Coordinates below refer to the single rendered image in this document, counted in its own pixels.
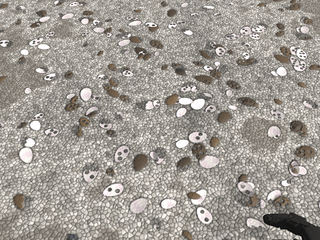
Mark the robot right hand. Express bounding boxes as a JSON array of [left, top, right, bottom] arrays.
[[263, 212, 320, 240]]

